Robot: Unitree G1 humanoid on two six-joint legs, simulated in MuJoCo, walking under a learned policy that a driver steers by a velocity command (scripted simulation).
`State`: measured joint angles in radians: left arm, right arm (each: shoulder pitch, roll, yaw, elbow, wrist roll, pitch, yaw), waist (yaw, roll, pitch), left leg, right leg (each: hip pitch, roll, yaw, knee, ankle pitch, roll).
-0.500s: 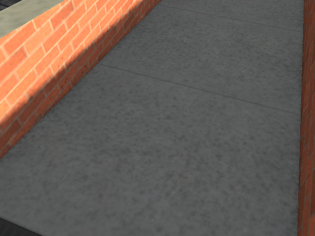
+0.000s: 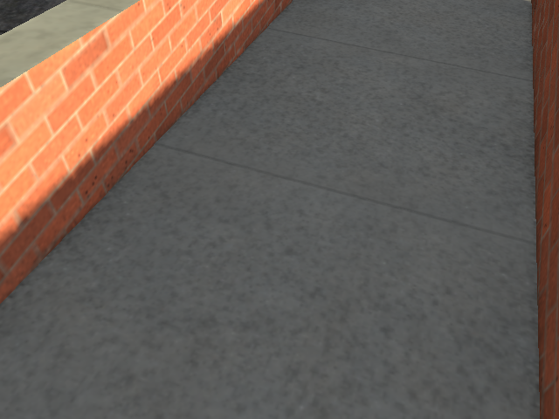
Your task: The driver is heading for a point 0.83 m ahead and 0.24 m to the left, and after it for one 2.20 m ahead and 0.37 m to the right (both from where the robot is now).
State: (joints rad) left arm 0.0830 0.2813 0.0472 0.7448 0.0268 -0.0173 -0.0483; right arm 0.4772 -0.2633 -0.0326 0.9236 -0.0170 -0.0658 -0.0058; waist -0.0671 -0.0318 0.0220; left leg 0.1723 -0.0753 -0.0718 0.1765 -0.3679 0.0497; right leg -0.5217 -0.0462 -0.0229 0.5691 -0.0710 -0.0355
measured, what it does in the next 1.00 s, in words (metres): goes down: right foot, then left foot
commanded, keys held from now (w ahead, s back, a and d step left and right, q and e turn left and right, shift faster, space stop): w+q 0.20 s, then q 0.34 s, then e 0.46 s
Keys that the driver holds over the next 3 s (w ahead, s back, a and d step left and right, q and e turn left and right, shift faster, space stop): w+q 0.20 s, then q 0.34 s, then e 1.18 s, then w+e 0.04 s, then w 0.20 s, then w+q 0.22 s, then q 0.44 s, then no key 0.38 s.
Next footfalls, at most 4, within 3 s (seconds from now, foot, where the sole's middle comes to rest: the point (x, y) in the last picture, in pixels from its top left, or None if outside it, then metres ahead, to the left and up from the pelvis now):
0.02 right None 0.19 -0.12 -0.78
0.54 left None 0.41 0.07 -0.80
1.00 right None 0.35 -0.12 -0.81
1.56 left None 0.37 0.09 -0.80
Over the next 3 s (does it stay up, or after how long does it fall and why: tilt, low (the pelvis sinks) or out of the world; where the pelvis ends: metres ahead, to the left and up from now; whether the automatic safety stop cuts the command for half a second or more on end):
stays up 0.57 -0.10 -0.07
